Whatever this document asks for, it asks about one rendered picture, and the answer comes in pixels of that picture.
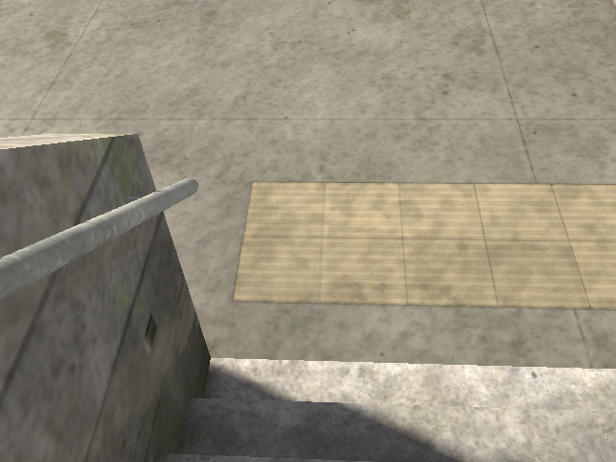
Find stairs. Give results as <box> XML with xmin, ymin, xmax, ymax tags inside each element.
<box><xmin>156</xmin><ymin>358</ymin><xmax>616</xmax><ymax>462</ymax></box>

